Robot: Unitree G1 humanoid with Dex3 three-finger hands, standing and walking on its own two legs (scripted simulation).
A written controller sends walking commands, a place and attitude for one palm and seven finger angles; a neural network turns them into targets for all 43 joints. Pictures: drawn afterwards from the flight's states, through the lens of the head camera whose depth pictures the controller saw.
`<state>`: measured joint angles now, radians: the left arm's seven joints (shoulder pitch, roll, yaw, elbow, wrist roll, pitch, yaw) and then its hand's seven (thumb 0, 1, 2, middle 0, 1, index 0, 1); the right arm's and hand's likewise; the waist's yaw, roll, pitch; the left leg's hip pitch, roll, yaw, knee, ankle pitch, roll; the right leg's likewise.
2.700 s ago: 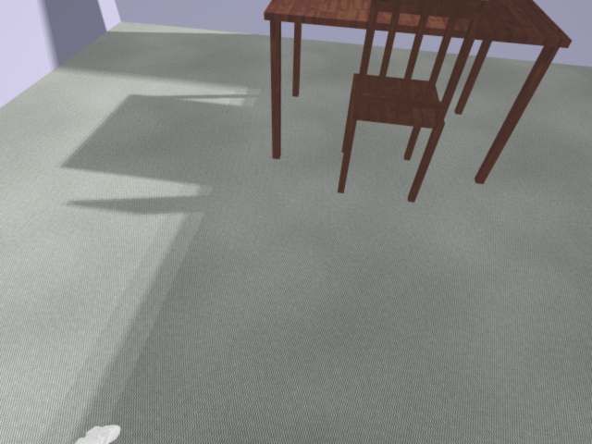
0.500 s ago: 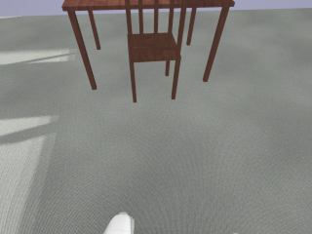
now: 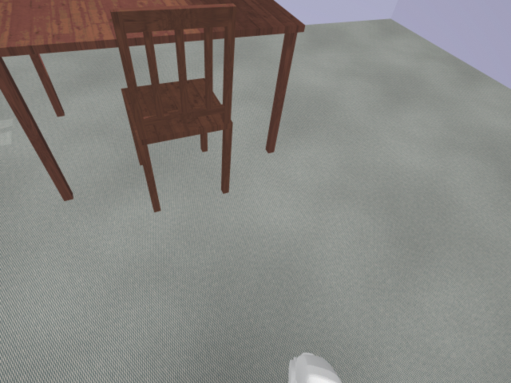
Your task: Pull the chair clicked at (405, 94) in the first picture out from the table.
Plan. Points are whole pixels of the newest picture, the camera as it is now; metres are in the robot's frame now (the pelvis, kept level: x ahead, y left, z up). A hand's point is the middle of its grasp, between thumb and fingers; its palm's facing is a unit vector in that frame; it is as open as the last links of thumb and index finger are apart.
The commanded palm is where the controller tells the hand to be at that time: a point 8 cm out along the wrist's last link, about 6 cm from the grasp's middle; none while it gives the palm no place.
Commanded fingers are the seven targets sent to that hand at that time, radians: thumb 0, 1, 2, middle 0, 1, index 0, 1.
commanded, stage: walk to a spot facing it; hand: left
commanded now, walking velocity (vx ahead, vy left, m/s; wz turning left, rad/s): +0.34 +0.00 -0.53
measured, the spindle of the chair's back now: (182, 74) +1.06 +0.30 -0.09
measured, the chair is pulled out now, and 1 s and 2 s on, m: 0.00 0.00 0.00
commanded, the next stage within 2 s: turn to face it in 0.98 s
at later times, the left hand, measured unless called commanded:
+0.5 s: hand (203, 293) +0.33 +0.12 -0.18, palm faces -0.20 -0.96 -0.20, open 7.2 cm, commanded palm none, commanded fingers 0.00 0.90 0.90 -0.20 -0.30 -0.20 -0.30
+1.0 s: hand (209, 226) +0.50 +0.13 -0.18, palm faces -0.35 -0.92 -0.16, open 7.4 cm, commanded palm none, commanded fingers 0.00 0.90 0.90 -0.20 -0.30 -0.20 -0.30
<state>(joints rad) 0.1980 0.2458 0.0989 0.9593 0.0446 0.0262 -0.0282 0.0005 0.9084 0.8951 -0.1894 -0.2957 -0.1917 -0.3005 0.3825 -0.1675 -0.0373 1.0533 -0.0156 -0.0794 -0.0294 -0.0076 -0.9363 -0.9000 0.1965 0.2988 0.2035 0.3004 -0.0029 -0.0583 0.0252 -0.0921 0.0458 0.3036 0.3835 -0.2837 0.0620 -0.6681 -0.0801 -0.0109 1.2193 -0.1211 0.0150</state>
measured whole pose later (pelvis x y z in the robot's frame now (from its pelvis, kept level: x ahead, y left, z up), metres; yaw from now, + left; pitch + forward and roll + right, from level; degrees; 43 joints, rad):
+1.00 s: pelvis +0.40 -0.04 +0.00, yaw -26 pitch -2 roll -1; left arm 0.27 0.21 0.09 1.01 0.03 0.03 -0.03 0.00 0.91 0.89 -0.19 -0.30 -0.20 -0.30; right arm 0.24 -0.16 -0.04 0.97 -0.02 -0.06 -0.03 -0.02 -0.96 -0.90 0.20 0.30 0.21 0.30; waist 0.03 -0.04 0.05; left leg -0.16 0.13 0.28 0.47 -0.27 0.01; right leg -0.58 -0.08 -0.06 1.18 -0.28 0.03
